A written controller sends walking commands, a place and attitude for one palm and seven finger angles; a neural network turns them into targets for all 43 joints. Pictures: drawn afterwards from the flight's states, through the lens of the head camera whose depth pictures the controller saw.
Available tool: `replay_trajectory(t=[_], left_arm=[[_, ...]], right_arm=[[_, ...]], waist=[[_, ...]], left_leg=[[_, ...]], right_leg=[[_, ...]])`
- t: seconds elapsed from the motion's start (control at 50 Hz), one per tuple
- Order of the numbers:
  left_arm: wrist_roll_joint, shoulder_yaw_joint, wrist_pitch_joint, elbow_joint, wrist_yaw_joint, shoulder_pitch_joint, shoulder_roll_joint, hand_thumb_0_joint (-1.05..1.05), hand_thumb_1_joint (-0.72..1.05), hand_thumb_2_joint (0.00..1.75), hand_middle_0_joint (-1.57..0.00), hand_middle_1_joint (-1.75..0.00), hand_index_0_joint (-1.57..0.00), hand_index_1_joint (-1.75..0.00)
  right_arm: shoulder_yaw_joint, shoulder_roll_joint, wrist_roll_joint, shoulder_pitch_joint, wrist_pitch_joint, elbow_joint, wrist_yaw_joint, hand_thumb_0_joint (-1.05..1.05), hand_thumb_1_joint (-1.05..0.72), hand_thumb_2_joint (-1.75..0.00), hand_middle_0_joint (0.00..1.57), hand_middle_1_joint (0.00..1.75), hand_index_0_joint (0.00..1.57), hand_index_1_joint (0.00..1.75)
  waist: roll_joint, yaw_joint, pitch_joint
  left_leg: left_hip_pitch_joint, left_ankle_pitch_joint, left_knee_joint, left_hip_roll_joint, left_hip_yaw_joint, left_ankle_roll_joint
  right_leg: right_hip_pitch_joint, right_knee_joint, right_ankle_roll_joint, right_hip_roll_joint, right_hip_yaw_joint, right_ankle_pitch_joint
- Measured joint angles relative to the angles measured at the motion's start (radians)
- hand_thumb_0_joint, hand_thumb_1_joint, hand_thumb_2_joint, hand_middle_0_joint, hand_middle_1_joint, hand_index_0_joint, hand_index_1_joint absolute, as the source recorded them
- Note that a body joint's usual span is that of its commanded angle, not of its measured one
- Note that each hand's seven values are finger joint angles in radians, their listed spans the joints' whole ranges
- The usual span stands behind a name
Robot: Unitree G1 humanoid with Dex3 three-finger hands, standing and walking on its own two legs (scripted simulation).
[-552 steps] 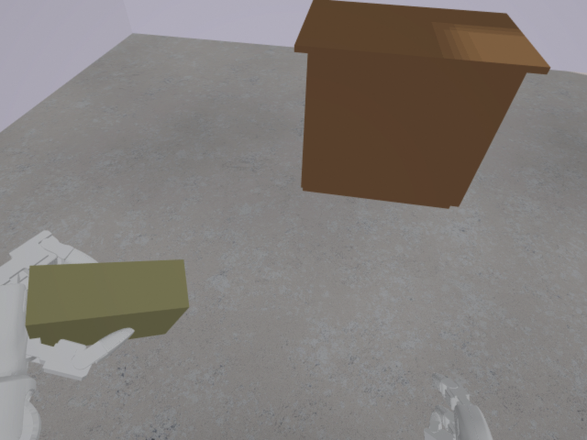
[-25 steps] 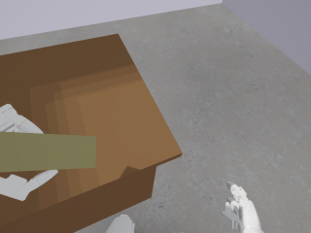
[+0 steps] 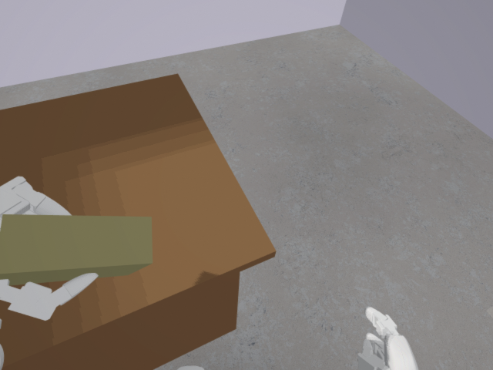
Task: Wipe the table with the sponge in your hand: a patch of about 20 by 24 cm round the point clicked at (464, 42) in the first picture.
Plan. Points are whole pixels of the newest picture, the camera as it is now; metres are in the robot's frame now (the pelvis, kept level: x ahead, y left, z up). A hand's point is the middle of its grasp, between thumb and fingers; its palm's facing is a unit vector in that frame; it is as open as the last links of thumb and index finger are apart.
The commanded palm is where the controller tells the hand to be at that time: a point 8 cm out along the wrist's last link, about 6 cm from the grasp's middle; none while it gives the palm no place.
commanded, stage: shuffle to correct the standing spot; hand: left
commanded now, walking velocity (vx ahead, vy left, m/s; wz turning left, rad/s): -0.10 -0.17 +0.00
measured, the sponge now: (100, 250) +0.23 +0.20 +0.14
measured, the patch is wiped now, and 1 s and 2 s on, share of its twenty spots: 0.00 0.00 0.00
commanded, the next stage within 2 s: come to a stop and stand still in 1.30 s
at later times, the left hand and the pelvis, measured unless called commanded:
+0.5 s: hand (31, 264) +0.19 +0.24 +0.18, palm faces +0.33 -0.79 -0.51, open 9.5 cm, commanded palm +0.13 +0.28 +0.18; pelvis -0.02 +0.00 +0.00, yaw +1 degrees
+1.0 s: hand (49, 257) +0.20 +0.23 +0.17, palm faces +0.33 -0.82 -0.47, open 9.5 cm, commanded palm +0.14 +0.27 +0.18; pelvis -0.02 -0.02 +0.00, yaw +1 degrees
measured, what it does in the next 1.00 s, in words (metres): steps on the spot: left foot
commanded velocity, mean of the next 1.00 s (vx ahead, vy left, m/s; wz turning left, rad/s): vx -0.22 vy -0.18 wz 0.00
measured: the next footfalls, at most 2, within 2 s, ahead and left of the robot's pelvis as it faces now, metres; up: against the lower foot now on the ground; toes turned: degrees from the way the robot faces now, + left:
left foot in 0.82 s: +0.01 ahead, +0.13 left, +0.00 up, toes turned +3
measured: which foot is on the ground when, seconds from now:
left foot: down 0.00-0.72, up 0.74-0.80, down 0.82-1.00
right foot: down 0.00-1.00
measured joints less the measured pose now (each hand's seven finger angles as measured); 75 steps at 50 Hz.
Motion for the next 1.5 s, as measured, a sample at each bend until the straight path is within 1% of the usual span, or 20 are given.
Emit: replay_trajectory(t=[0.16, 0.3, 0.36, 0.5, 0.6, 0.64, 0.68, 0.74, 0.78, 0.82, 0.84, 0.86, 0.92, 1.0, 1.08, 1.18, 1.34, 1.38, 1.44, 1.5], left_arm=[[0.001, 0.001, 0.012, 0.016, 0.005, -0.034, -0.005, 0.00, -0.44, 1.01, -0.80, -1.35, -0.80, -1.35], [0.004, 0.024, -0.046, -0.037, -0.006, -0.017, 0.032, 0.00, -0.44, 1.01, -0.80, -1.35, -0.80, -1.35], [0.005, 0.042, -0.068, -0.042, -0.006, -0.008, 0.045, 0.00, -0.44, 1.01, -0.80, -1.35, -0.80, -1.35], [0.010, 0.071, -0.091, -0.029, 0.003, 0.004, 0.042, 0.00, -0.44, 1.01, -0.80, -1.35, -0.80, -1.35], [0.017, 0.064, -0.067, -0.016, -0.001, -0.015, 0.026, 0.00, -0.44, 1.01, -0.80, -1.35, -0.80, -1.35], [0.020, 0.052, -0.053, -0.012, -0.002, -0.027, 0.015, 0.00, -0.44, 1.01, -0.80, -1.35, -0.80, -1.35], [0.020, 0.035, -0.038, -0.010, -0.001, -0.035, 0.004, 0.00, -0.44, 1.01, -0.80, -1.35, -0.80, -1.35], [0.013, 0.007, -0.014, -0.019, 0.009, -0.034, -0.017, 0.00, -0.44, 1.01, -0.80, -1.35, -0.80, -1.35], [0.006, -0.010, -0.003, -0.030, 0.018, -0.023, -0.027, 0.00, -0.44, 1.01, -0.80, -1.35, -0.80, -1.35], [-0.001, -0.019, 0.002, -0.037, 0.024, -0.010, -0.025, 0.00, -0.44, 1.01, -0.80, -1.35, -0.80, -1.35], [-0.003, -0.017, 0.001, -0.038, 0.026, -0.010, -0.018, 0.00, -0.44, 1.01, -0.80, -1.35, -0.80, -1.35], [-0.004, -0.012, -0.001, -0.033, 0.026, -0.014, -0.007, 0.00, -0.44, 1.01, -0.80, -1.35, -0.80, -1.35], [0.006, 0.015, 0.000, -0.002, 0.021, -0.018, 0.025, 0.00, -0.44, 1.01, -0.80, -1.35, -0.80, -1.35], [0.013, 0.025, 0.013, 0.022, 0.016, -0.034, 0.033, 0.00, -0.44, 1.01, -0.80, -1.35, -0.80, -1.35], [0.002, 0.012, 0.015, -0.007, 0.018, -0.009, 0.014, 0.00, -0.44, 1.01, -0.80, -1.35, -0.80, -1.35], [0.002, 0.000, -0.012, -0.046, 0.026, 0.012, 0.009, 0.00, -0.44, 1.01, -0.80, -1.35, -0.80, -1.35], [0.011, 0.063, -0.053, -0.013, 0.021, -0.023, 0.046, 0.00, -0.44, 1.02, -0.80, -1.36, -0.80, -1.35], [0.010, 0.063, -0.057, -0.014, 0.020, -0.024, 0.039, 0.00, -0.44, 1.02, -0.80, -1.36, -0.80, -1.35], [0.004, 0.039, -0.044, -0.030, 0.027, -0.004, 0.016, 0.00, -0.44, 1.02, -0.80, -1.36, -0.80, -1.35], [-0.001, 0.006, -0.023, -0.039, 0.041, 0.031, -0.003, 0.00, -0.44, 1.02, -0.80, -1.36, -0.80, -1.35]], right_arm=[[-0.008, -0.005, 0.002, -0.008, 0.000, -0.002, -0.002, 0.02, -0.90, -0.89, 0.20, 0.30, 0.20, 0.30], [-0.010, 0.000, -0.005, -0.046, -0.015, -0.017, -0.001, 0.02, -0.90, -0.89, 0.20, 0.30, 0.20, 0.30], [-0.014, -0.001, -0.008, -0.055, -0.019, -0.008, -0.006, 0.02, -0.90, -0.89, 0.20, 0.30, 0.20, 0.30], [-0.011, 0.005, -0.014, -0.042, -0.035, 0.025, -0.016, 0.02, -0.90, -0.89, 0.20, 0.30, 0.20, 0.30], [0.006, 0.021, -0.019, -0.016, -0.040, 0.008, -0.004, 0.02, -0.90, -0.89, 0.20, 0.30, 0.20, 0.30], [0.012, 0.026, -0.017, -0.007, -0.038, 0.000, 0.007, 0.02, -0.90, -0.89, 0.20, 0.30, 0.20, 0.30], [0.017, 0.031, -0.012, 0.002, -0.033, -0.001, 0.016, 0.02, -0.90, -0.89, 0.20, 0.30, 0.20, 0.30], [0.024, 0.030, -0.009, 0.009, -0.021, 0.009, 0.022, 0.02, -0.90, -0.89, 0.20, 0.30, 0.20, 0.30], [0.024, 0.022, -0.008, 0.009, -0.013, 0.024, 0.024, 0.02, -0.90, -0.89, 0.20, 0.30, 0.20, 0.30], [0.022, 0.011, -0.008, 0.015, -0.007, 0.030, 0.019, 0.02, -0.90, -0.89, 0.20, 0.30, 0.20, 0.30], [0.017, 0.007, -0.008, 0.015, -0.008, 0.032, 0.015, 0.02, -0.90, -0.89, 0.20, 0.30, 0.20, 0.30], [0.012, 0.010, -0.007, 0.010, -0.007, 0.037, 0.010, 0.02, -0.90, -0.89, 0.20, 0.30, 0.20, 0.30], [0.003, 0.015, -0.009, 0.003, 0.002, 0.028, 0.006, 0.02, -0.90, -0.89, 0.20, 0.30, 0.20, 0.30], [-0.003, 0.010, 0.001, -0.004, 0.000, 0.001, 0.019, 0.02, -0.90, -0.89, 0.20, 0.30, 0.20, 0.30], [-0.002, 0.003, 0.005, -0.014, -0.004, -0.017, 0.022, 0.02, -0.90, -0.89, 0.20, 0.30, 0.20, 0.30], [-0.005, -0.004, -0.003, -0.026, -0.006, -0.006, 0.007, 0.02, -0.90, -0.89, 0.20, 0.30, 0.20, 0.30], [-0.005, 0.013, -0.013, -0.054, -0.015, 0.001, -0.003, 0.02, -0.90, -0.89, 0.20, 0.30, 0.20, 0.30], [-0.004, 0.013, -0.009, -0.053, -0.022, -0.001, 0.003, 0.02, -0.90, -0.89, 0.20, 0.30, 0.20, 0.30], [-0.001, 0.012, -0.004, -0.038, -0.016, 0.004, 0.009, 0.02, -0.90, -0.89, 0.20, 0.30, 0.20, 0.30], [0.008, 0.004, 0.000, -0.010, -0.002, 0.014, 0.006, 0.02, -0.90, -0.89, 0.20, 0.30, 0.20, 0.30]], waist=[[0.001, -0.004, 0.010], [0.003, -0.012, 0.036], [0.006, -0.014, 0.039], [-0.010, -0.004, 0.034], [-0.010, 0.011, 0.041], [-0.003, 0.014, 0.046], [0.000, 0.010, 0.043], [-0.015, 0.006, 0.025], [-0.029, -0.002, 0.014], [-0.029, -0.015, -0.003], [-0.029, -0.021, -0.004], [-0.039, -0.020, 0.004], [-0.047, -0.017, 0.007], [-0.014, -0.018, 0.024], [-0.004, -0.012, 0.022], [-0.013, -0.010, 0.018], [-0.007, -0.009, 0.039], [-0.001, -0.009, 0.043], [-0.014, -0.011, 0.035], [-0.028, -0.016, 0.014]], left_leg=[[0.014, 0.006, -0.017, 0.007, -0.006, -0.014], [-0.027, 0.014, 0.007, 0.013, -0.020, -0.020], [-0.051, 0.015, 0.023, 0.009, -0.026, -0.012], [-0.071, 0.035, 0.018, -0.009, -0.020, -0.006], [-0.070, 0.038, 0.023, -0.001, -0.018, -0.005], [-0.068, 0.027, 0.038, 0.008, -0.019, -0.003], [-0.071, -0.020, 0.063, 0.013, -0.020, 0.002], [-0.088, -0.152, 0.130, 0.000, -0.014, 0.023], [-0.069, -0.160, 0.174, -0.017, 0.003, 0.031], [-0.002, -0.128, 0.091, -0.021, 0.021, 0.040], [0.018, -0.056, 0.043, -0.019, 0.020, 0.033], [0.031, -0.029, 0.029, -0.021, 0.026, 0.021], [0.050, -0.031, 0.002, -0.016, 0.036, 0.003], [0.048, -0.034, 0.001, 0.007, 0.015, -0.007], [0.027, -0.040, 0.016, 0.016, 0.013, -0.010], [0.013, -0.033, 0.012, 0.002, 0.014, -0.013], [-0.024, -0.016, 0.029, 0.008, 0.001, -0.020], [-0.044, -0.024, 0.054, 0.011, -0.005, -0.009], [-0.058, -0.128, 0.099, -0.008, -0.002, 0.020], [-0.003, -0.150, 0.069, -0.027, 0.022, 0.039]], right_leg=[[0.014, -0.014, -0.006, 0.007, -0.005, 0.002], [-0.022, 0.006, -0.018, 0.015, -0.019, 0.008], [-0.045, 0.024, -0.017, 0.011, -0.025, 0.007], [-0.078, 0.048, -0.005, -0.009, -0.021, 0.011], [-0.082, 0.063, 0.016, -0.017, -0.040, -0.007], [-0.069, 0.053, 0.010, -0.015, -0.055, 0.017], [-0.062, 0.056, -0.007, -0.013, -0.063, 0.017], [-0.069, 0.067, -0.022, -0.022, -0.058, 0.004], [-0.067, 0.075, -0.022, -0.032, -0.048, -0.004], [-0.063, 0.078, -0.016, -0.033, -0.048, -0.011], [-0.062, 0.080, -0.012, -0.032, -0.051, -0.014], [-0.053, 0.078, -0.008, -0.036, -0.046, -0.014], [-0.036, 0.044, 0.015, -0.038, -0.045, -0.002], [-0.003, -0.024, -0.012, -0.012, -0.068, 0.038], [-0.023, -0.014, -0.027, -0.004, -0.071, 0.035], [-0.053, 0.020, -0.027, -0.019, -0.071, 0.018], [-0.085, 0.036, -0.031, -0.014, -0.084, 0.032], [-0.099, 0.049, -0.037, -0.011, -0.090, 0.032], [-0.111, 0.062, -0.041, -0.024, -0.084, 0.029], [-0.103, 0.056, -0.034, -0.039, -0.075, 0.032]])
